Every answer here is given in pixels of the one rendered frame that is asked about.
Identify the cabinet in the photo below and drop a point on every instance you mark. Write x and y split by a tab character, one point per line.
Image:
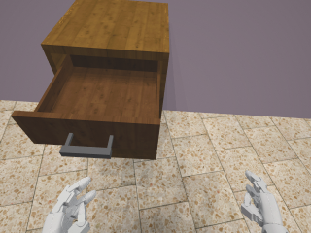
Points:
117	29

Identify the drawer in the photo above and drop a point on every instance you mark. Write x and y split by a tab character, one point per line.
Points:
94	97

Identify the right robot forearm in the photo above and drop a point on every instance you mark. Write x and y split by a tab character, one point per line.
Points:
274	228

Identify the right robot hand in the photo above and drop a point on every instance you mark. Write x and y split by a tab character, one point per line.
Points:
266	209

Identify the left robot hand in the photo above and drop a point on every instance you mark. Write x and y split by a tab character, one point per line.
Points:
68	208

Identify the handle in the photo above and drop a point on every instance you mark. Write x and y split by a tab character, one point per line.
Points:
84	151

